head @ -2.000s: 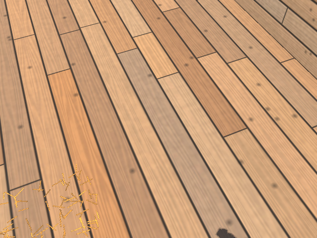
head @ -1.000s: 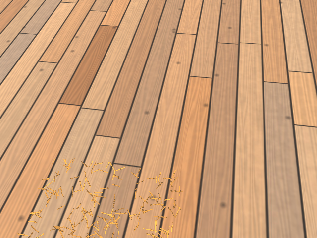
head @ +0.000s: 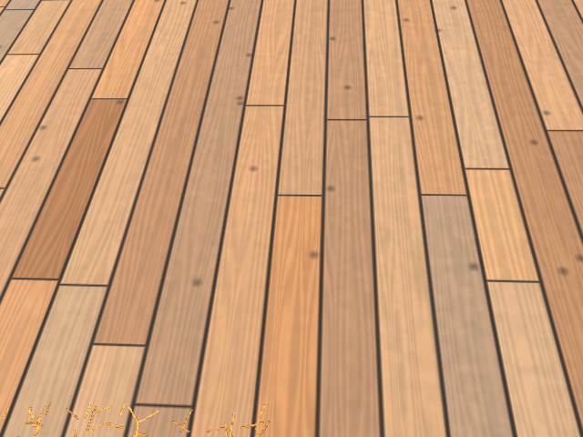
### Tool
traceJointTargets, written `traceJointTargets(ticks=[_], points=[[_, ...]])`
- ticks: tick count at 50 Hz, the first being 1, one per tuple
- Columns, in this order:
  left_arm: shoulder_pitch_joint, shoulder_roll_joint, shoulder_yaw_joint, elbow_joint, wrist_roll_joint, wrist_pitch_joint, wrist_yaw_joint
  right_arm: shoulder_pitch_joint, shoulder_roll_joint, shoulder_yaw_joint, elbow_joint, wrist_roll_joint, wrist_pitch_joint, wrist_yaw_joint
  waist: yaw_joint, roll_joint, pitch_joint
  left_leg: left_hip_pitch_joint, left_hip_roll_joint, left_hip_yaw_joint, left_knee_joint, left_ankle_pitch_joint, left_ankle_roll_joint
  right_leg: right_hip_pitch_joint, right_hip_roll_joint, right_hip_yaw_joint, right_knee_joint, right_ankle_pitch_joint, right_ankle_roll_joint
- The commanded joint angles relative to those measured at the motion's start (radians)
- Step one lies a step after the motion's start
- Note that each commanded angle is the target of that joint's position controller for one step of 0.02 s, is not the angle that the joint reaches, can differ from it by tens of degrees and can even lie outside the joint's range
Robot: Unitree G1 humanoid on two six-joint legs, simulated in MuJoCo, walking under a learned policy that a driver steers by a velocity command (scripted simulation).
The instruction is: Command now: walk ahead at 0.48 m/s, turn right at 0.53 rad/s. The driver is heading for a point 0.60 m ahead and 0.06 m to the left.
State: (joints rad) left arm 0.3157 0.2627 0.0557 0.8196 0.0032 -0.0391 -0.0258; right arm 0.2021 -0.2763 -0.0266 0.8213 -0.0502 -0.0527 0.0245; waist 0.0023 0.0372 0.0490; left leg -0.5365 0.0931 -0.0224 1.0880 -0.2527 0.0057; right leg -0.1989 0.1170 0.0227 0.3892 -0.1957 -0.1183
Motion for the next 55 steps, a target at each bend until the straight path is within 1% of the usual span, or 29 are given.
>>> traceJointTargets(ticks=[1, 6, 11, 13, 14, 15, 16, 17, 18, 19, 20, 21, 22, 23, 26, 31, 34, 37, 40, 41, 42, 43, 44, 45, 46, 47, 48, 51, 55], points=[[0.052, 0.162, 0.041, -0.037, -0.008, -0.024, 0.011, -0.005, -0.078, -0.019, -0.060, -0.004, 0.018, 0.002, -0.007, -0.079, -0.013, -0.118, 0.007, 0.016, -0.061, 0.078, -0.040, 0.053, -0.239, 0.262, -0.212, 0.218, -0.133], [0.144, 0.156, 0.041, -0.007, -0.007, -0.021, 0.021, -0.199, -0.065, -0.011, -0.129, 0.004, 0.012, 0.009, 0.056, -0.091, 0.010, -0.186, -0.028, 0.023, -0.295, 0.236, -0.061, 0.129, -0.216, 0.273, -0.189, 0.305, -0.106], [0.192, 0.148, 0.036, 0.016, 0.004, -0.024, 0.037, -0.311, -0.058, 0.004, -0.180, 0.016, -0.002, 0.014, 0.088, -0.105, 0.015, -0.110, -0.069, 0.039, -0.478, 0.288, -0.020, 0.204, -0.241, 0.295, -0.146, 0.468, -0.084], [0.160, 0.158, 0.033, 0.020, 0.008, -0.029, 0.044, -0.250, -0.074, 0.000, -0.165, 0.017, -0.009, 0.011, 0.049, -0.112, 0.007, 0.018, -0.085, 0.041, -0.550, 0.261, 0.021, 0.214, -0.259, 0.283, -0.130, 0.546, -0.055], [0.141, 0.170, 0.035, 0.020, 0.011, -0.033, 0.045, -0.182, -0.095, -0.009, -0.141, 0.019, -0.011, 0.005, 0.021, -0.122, -0.017, 0.109, -0.109, 0.052, -0.562, 0.210, 0.044, 0.230, -0.259, 0.263, -0.077, 0.686, -0.037], [0.134, 0.183, 0.037, 0.026, 0.018, -0.034, 0.044, -0.073, -0.120, -0.022, -0.106, 0.023, -0.015, -0.006, -0.021, -0.123, -0.073, 0.220, -0.142, 0.065, -0.571, 0.148, 0.067, 0.256, -0.244, 0.237, 0.047, 0.836, -0.021], [0.126, 0.187, 0.036, 0.031, 0.021, -0.035, 0.039, 0.071, -0.138, -0.032, -0.065, 0.023, -0.022, -0.019, -0.092, -0.098, -0.147, 0.383, -0.139, 0.068, -0.624, 0.161, 0.095, 0.235, -0.205, 0.187, 0.237, 0.848, -0.004], [0.140, 0.137, 0.021, 0.013, 0.022, -0.037, 0.035, 0.220, -0.190, -0.045, -0.046, 0.007, -0.029, -0.035, -0.139, -0.026, -0.260, 0.602, 0.035, -0.122, -0.618, 0.032, 0.143, 0.094, -0.163, 0.151, 0.506, 0.587, 0.006], [0.291, 0.050, 0.007, 0.009, -0.011, -0.033, 0.025, 0.261, -0.296, -0.076, -0.032, -0.007, -0.022, -0.034, -0.063, 0.240, -0.359, 0.841, 0.296, -0.657, -0.697, 0.000, 0.318, -0.242, 0.035, 0.055, 0.881, -0.147, 0.065], [0.252, 0.121, 0.010, 0.020, 0.029, -0.036, 0.030, 0.195, -0.214, -0.065, -0.026, 0.038, -0.009, -0.016, -0.047, 0.132, -0.295, 0.775, 0.274, -0.819, -0.806, -0.064, 0.324, -0.366, -0.003, 0.097, 0.948, -0.276, 0.047], [0.140, 0.133, 0.012, 0.000, 0.034, -0.038, 0.027, 0.091, -0.155, -0.054, -0.047, 0.047, -0.008, -0.010, -0.021, 0.042, -0.138, 0.637, 0.231, -0.639, -0.810, -0.061, 0.307, -0.407, -0.070, 0.087, 0.931, -0.175, 0.047], [0.053, 0.130, 0.006, -0.019, 0.039, -0.044, 0.023, 0.057, -0.111, -0.044, -0.048, 0.040, -0.011, -0.006, -0.025, -0.027, -0.087, 0.544, 0.179, -0.517, -0.818, 0.059, 0.285, -0.396, -0.103, 0.073, 0.879, -0.122, 0.051], [0.017, 0.123, 0.004, -0.034, 0.043, -0.040, 0.018, 0.064, -0.095, -0.038, -0.035, 0.037, -0.015, -0.007, -0.010, -0.021, -0.052, 0.486, 0.129, -0.437, -0.828, 0.171, 0.262, -0.383, -0.128, 0.062, 0.827, -0.111, 0.058], [0.015, 0.114, 0.000, -0.044, 0.052, -0.030, 0.013, 0.077, -0.083, -0.033, -0.013, 0.040, -0.019, -0.010, 0.012, 0.000, -0.046, 0.443, 0.088, -0.381, -0.839, 0.251, 0.243, -0.351, -0.144, 0.056, 0.778, -0.108, 0.072], [0.001, 0.083, -0.015, -0.056, 0.054, -0.011, 0.005, 0.135, -0.111, -0.043, 0.022, 0.051, -0.030, -0.012, 0.025, 0.029, -0.060, 0.410, 0.056, -0.321, -0.858, 0.378, 0.260, -0.336, -0.157, 0.024, 0.681, -0.122, 0.113], [-0.231, 0.064, -0.034, -0.135, 0.045, -0.005, 0.002, 0.210, -0.125, -0.056, 0.043, 0.051, -0.018, -0.017, -0.028, 0.028, 0.003, 0.355, 0.013, -0.294, -0.915, 0.285, 0.240, -0.394, -0.173, -0.015, 0.426, 0.048, 0.164], [-0.289, 0.046, -0.045, -0.147, 0.031, -0.012, 0.005, 0.256, -0.118, -0.055, 0.065, 0.049, -0.014, -0.021, -0.053, 0.029, -0.015, 0.393, -0.008, -0.219, -0.831, 0.626, 0.187, -0.330, -0.134, -0.046, 0.300, 0.148, 0.158], [-0.305, 0.046, -0.048, -0.145, 0.024, -0.021, 0.016, 0.287, -0.103, -0.048, 0.080, 0.043, -0.003, -0.029, -0.069, 0.049, -0.053, 0.446, -0.010, -0.209, -0.740, 0.762, 0.140, -0.252, -0.094, -0.048, 0.230, 0.168, 0.130], [-0.164, 0.083, -0.033, -0.090, 0.029, -0.040, 0.030, 0.238, -0.114, -0.050, 0.072, 0.044, 0.001, -0.043, 0.001, 0.051, -0.073, 0.477, -0.015, -0.241, -0.595, 0.776, 0.102, -0.085, -0.079, -0.020, 0.064, 0.197, 0.079], [-0.083, 0.106, -0.027, -0.064, 0.036, -0.056, 0.038, 0.228, -0.110, -0.048, 0.067, 0.053, -0.006, -0.041, 0.039, 0.012, -0.111, 0.438, -0.051, -0.221, -0.477, 0.694, 0.081, 0.055, -0.131, 0.010, -0.002, 0.340, 0.055], [0.027, 0.164, -0.019, -0.055, 0.050, -0.067, 0.049, 0.239, -0.070, -0.035, 0.030, 0.063, -0.016, -0.041, 0.063, -0.096, -0.232, 0.312, -0.096, -0.180, -0.279, 0.335, 0.057, 0.276, -0.348, 0.188, 0.076, 0.738, 0.008], [0.037, 0.211, 0.001, -0.047, 0.028, -0.045, 0.042, 0.427, -0.004, -0.028, 0.062, 0.094, -0.001, -0.051, 0.008, -0.290, -0.380, 0.166, -0.234, -0.085, -0.003, -0.374, 0.033, 0.454, -0.583, 0.427, 0.126, 1.113, -0.183], [0.021, 0.143, -0.006, -0.051, -0.005, -0.027, 0.033, 0.407, -0.096, -0.043, 0.091, 0.055, 0.020, -0.061, 0.009, -0.147, -0.352, 0.126, -0.202, -0.094, 0.056, -0.384, 0.034, 0.348, -0.549, 0.463, 0.073, 0.939, -0.195], [-0.048, 0.080, -0.024, -0.055, -0.008, -0.026, 0.031, 0.328, -0.085, -0.045, 0.095, 0.036, 0.032, -0.056, -0.004, -0.089, -0.221, 0.120, -0.177, -0.111, 0.061, -0.320, 0.023, 0.222, -0.484, 0.374, 0.017, 0.765, -0.163], [-0.111, 0.038, -0.039, -0.059, 0.001, -0.023, 0.034, 0.272, -0.062, -0.040, 0.086, 0.028, 0.041, -0.050, -0.020, -0.079, -0.155, 0.132, -0.152, -0.108, 0.013, -0.272, 0.012, 0.128, -0.431, 0.305, -0.033, 0.656, -0.123], [-0.134, 0.024, -0.047, -0.052, 0.005, -0.023, 0.040, 0.234, -0.051, -0.038, 0.082, 0.025, 0.053, -0.043, -0.030, -0.114, -0.109, 0.160, -0.131, -0.103, -0.042, -0.238, -0.001, 0.057, -0.389, 0.239, -0.072, 0.631, -0.099], [-0.138, 0.034, -0.046, -0.036, 0.008, -0.022, 0.044, 0.241, -0.037, -0.035, 0.090, 0.023, 0.067, -0.037, -0.045, -0.150, -0.099, 0.220, -0.129, -0.083, -0.078, -0.206, -0.012, -0.004, -0.352, 0.187, -0.090, 0.617, -0.083], [-0.132, 0.050, -0.044, -0.004, 0.016, -0.026, 0.043, 0.244, -0.013, -0.024, 0.119, 0.031, 0.088, -0.039, -0.062, -0.152, -0.130, 0.311, -0.134, -0.042, -0.220, -0.187, -0.024, -0.042, -0.311, 0.121, -0.098, 0.549, -0.071], [-0.101, 0.083, -0.034, 0.033, 0.019, -0.002, 0.045, 0.151, -0.019, -0.015, 0.130, 0.033, 0.107, -0.050, -0.026, -0.179, -0.109, 0.347, -0.123, -0.002, -0.414, -0.146, -0.016, -0.070, -0.300, 0.158, -0.140, 0.130, -0.066]])
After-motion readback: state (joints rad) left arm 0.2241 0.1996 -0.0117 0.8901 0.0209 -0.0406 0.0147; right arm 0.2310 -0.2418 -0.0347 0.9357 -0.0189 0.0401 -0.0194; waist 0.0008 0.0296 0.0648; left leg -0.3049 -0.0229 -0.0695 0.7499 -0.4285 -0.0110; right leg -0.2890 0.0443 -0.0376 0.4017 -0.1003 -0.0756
